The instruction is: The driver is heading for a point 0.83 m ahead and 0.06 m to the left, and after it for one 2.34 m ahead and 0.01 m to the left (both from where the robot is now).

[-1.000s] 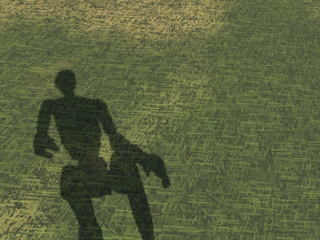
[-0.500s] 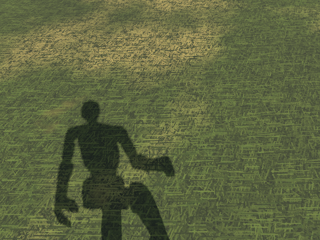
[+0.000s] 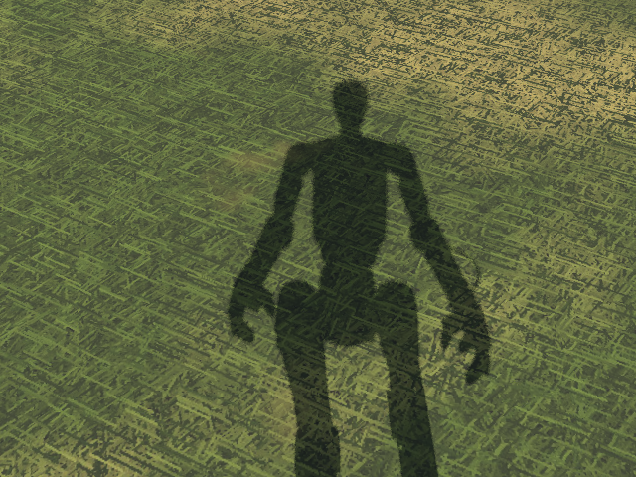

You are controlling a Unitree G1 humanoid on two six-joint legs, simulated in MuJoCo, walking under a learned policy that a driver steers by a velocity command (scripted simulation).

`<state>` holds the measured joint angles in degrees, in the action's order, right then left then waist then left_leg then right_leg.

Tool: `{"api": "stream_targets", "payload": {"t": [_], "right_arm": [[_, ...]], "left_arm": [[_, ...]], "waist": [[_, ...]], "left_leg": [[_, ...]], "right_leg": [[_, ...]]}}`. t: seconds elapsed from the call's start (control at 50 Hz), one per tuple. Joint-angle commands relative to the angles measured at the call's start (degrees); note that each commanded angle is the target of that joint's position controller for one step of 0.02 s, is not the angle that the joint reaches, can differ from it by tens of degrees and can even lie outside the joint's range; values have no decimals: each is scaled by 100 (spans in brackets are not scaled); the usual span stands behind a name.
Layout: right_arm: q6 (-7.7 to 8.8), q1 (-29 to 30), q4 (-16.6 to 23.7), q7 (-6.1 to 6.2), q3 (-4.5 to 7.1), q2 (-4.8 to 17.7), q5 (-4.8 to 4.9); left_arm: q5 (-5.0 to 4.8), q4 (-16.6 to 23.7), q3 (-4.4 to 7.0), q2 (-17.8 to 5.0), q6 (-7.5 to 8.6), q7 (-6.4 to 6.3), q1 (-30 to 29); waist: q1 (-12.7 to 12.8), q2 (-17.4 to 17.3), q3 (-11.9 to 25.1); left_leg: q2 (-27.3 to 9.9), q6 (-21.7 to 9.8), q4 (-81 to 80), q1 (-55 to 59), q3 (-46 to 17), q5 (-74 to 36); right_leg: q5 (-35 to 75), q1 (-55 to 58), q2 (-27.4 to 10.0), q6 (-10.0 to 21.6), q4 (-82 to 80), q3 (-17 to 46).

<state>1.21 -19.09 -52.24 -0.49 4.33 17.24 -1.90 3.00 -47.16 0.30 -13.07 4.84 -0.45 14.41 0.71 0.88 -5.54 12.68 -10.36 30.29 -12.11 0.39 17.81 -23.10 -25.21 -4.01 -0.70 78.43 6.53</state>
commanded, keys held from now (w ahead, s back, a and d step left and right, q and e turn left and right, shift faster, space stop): w+q+shift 0.30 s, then w+shift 0.30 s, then e+shift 0.40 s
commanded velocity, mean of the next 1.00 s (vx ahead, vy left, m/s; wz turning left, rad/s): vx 0.78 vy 0.00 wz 0.29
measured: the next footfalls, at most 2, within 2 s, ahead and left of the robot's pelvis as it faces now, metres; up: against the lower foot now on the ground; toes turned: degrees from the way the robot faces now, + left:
right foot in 0.22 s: +0.48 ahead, -0.17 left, +0.00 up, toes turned +15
left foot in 0.64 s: +0.79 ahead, +0.19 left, +0.00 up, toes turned +27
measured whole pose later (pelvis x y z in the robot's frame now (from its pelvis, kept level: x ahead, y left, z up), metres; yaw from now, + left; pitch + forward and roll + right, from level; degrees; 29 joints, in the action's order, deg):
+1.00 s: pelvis +0.86 +0.15 +0.01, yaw +15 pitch +1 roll +1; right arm 3.3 -11.4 -47.0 3.6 2.2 15.2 0.3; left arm -1.2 -42.6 4.3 -17.4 3.5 2.1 7.2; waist -2.3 1.5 -5.2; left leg 2.9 -4.4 20.7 -1.4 13.9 20.7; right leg 4.1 -38.2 -2.1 -0.7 39.1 -4.4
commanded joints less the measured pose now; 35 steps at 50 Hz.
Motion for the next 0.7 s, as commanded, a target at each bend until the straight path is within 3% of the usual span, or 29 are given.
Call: {"api": "stream_targets", "payload": {"t": [0.02, 0.04, 0.06, 0.08, 0.12, 0.14, 0.16, 0.18, 0.2, 0.22, 0.24, 0.26, 0.28, 0.3, 0.34, 0.38, 0.46, 0.48, 0.54, 0.58, 0.6, 0.62, 0.64, 0.66, 0.68, 0.7], "right_arm": [[290, -85, 535, 116, 155, 916, 78], [381, -121, 541, 102, 155, 922, 108], [439, -23, 566, 84, 180, 942, 110], [481, 113, 598, 44, 212, 966, 137], [491, 27, 551, -71, 270, 1021, 228], [461, -99, 522, -78, 300, 1081, 263], [434, -198, 491, -57, 340, 1190, 277], [416, -135, 482, -39, 380, 1374, 227], [427, 110, 511, -38, 386, 1470, 129], [490, 372, 684, -64, 205, 780, 58], [488, 426, 1068, -8, -35, -39, 145], [445, -365, 1289, 6, -63, 114, 352], [286, -197, 1016, 21, -56, 384, 199], [190, 77, 1016, -56, -46, 403, 117], [91, 567, 1260, -238, -102, 156, -38], [-8, 902, 1533, -326, -210, -106, -49], [4, 1588, 1912, -385, -266, 186, -42], [12, 1731, 1924, -428, -289, 220, -34], [86, 2371, 2071, -481, -397, 116, -47], [116, 2205, 1964, -396, -352, 300, -79], [131, 1760, 1820, -334, -295, 439, -108], [167, 725, 1489, -254, -231, 549, -127], [220, -405, 1108, -155, -155, 683, -184], [256, -682, 954, -39, -59, 1144, -298], [267, -510, 1164, -3, 40, 1482, -262], [260, -361, 1141, 18, 73, 1243, -42]], "left_arm": [[136, 746, 246, -1264, -48, 64, -480], [117, 976, 191, -1091, -71, 94, -1095], [45, 1099, 108, -845, -54, 131, -1366], [-54, 1129, 78, -744, -24, 178, -1361], [-170, 1085, 82, -641, 0, 227, -1247], [-174, 1052, 120, -697, -4, 222, -1151], [-168, 953, 182, -819, -10, 183, -800], [-190, 761, 304, -1051, 1, 105, -34], [-205, 536, 454, -1320, -18, -15, 1052], [-77, 349, 594, -1755, -17, -162, 2152], [81, 344, 616, -1966, -10, -179, 2256], [65, 458, 664, -2012, 6, -90, 1165], [32, 678, 547, -1272, -20, -51, 332], [5, 615, 469, -892, -39, -29, 151], [29, 242, 358, -633, 22, -28, 398], [-95, -113, 311, -511, 169, 48, 721], [-122, -142, 314, -720, 347, 125, 392], [-159, -170, 308, -754, 356, 129, 418], [-220, -415, 326, -1022, 338, 119, 992], [-189, -506, 358, -1335, 247, 38, 1258], [-161, -542, 389, -1531, 167, -14, 1334], [-146, -594, 403, -1643, 72, -62, 1324], [-216, -583, 388, -1614, 10, -78, 1208], [-191, -415, 247, -848, -5, -4, 1597], [-541, -303, 179, -507, -7, -1, 2422], [-437, -240, 351, -1091, -21, -98, 1567]], "waist": [[139, 301, -313], [69, 382, -531], [57, 119, -474], [65, -79, -434], [-33, -139, -208], [-46, -137, -66], [88, -113, 256], [547, -69, 771], [1291, -95, 1322], [1732, 367, 1889], [1351, 1848, 2210], [343, 2547, 2264], [258, 1346, 1506], [252, 683, 847], [124, 411, 408], [-7, 425, 214], [-304, 228, -67], [-278, 45, -52], [-57, -77, -342], [-204, 273, 14], [-467, 497, 404], [-954, 592, 932], [-1504, 492, 1407], [-1030, -448, 2125], [-576, -1479, 3361], [-735, -193, 2964]], "left_leg": [[-2624, -1504, -2038, 299, -3569, -957], [-2288, -1326, -2188, -449, -3166, -1229], [-1850, -1068, -2222, -968, -2705, -1508], [-1490, -793, -2181, -1437, -2328, -1822], [-1291, -432, -2190, -1727, -2098, -2240], [-1285, -300, -1971, -1362, -2116, -2641], [-1231, -148, -1392, -832, -2120, -3563], [-1148, 6, -211, -532, -2009, -4374], [-1040, 183, 1329, -745, -1861, -4745], [-658, 325, 3437, -1586, -1616, -2879], [-315, 255, 5368, -2372, -1115, 1063], [-587, 161, 5766, -3016, -938, 613], [-1130, 154, 5638, -3145, -747, 130], [-1346, 179, 5394, -3132, -569, -86], [-1593, 249, 5036, -2968, -650, -133], [-1671, 283, 4819, -3193, -734, -132], [-1548, 407, 3026, -3034, -559, -1220], [-1465, 402, 2436, -2692, -218, -1596], [-1350, 203, 1073, -1892, 414, -1976], [-950, 71, 754, -1488, 705, -1479], [-729, -4, 697, -978, 758, -1078], [-625, -99, 504, 103, 603, -896], [-914, -191, -147, 1446, 265, -1460], [-2421, -105, 270, 2972, -1220, -1450], [-4125, -761, -172, 4198, -4160, -3026], [-3723, -608, -297, 3405, -3299, -4381]], "right_leg": [[-235, -1921, -453, -458, -1549, 98], [143, -1437, -426, -497, -2173, -119], [1059, -757, -313, -450, -2722, -301], [2002, 10, -175, -350, -3272, -439], [2998, 1298, 94, -137, -3865, -673], [3006, 1553, 197, -83, -4114, -663], [2727, 1923, 395, -36, -4286, -649], [2189, 2660, 584, -14, -4333, -675], [1587, 3700, 539, -55, -4162, -754], [166, 4764, -381, 54, -4283, 213], [-1324, 4722, -1867, 85, -5474, 2794], [-2210, 4307, -2247, 600, -6658, 4922], [-3004, 3537, -1974, 780, -6492, 3965], [-2172, 2752, -1727, 750, -6392, 2941], [-700, 1922, -1324, 662, -6443, 1621], [205, 1730, -1182, 625, -6685, 908], [1808, 1404, -832, 659, -7426, -614], [2083, 1378, -642, 644, -7634, -1022], [3464, 1699, -880, 744, -8085, -1405], [6280, 2661, -1009, 719, -7303, -1609], [7497, 2988, -1070, 683, -6401, -1659], [8048, 2904, -1056, 632, -5043, -1570], [7315, 2316, -799, 523, -3338, -1539], [2210, 899, -175, 483, -1252, -1261], [-939, -710, 718, 374, 933, -399], [-115, -838, 410, 444, 861, 86]]}}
